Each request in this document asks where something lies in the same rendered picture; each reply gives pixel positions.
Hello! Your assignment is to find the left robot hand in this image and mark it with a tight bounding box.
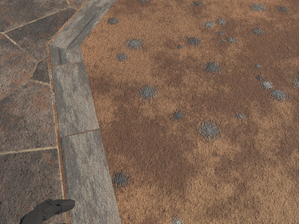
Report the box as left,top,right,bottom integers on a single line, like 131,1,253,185
20,199,76,224

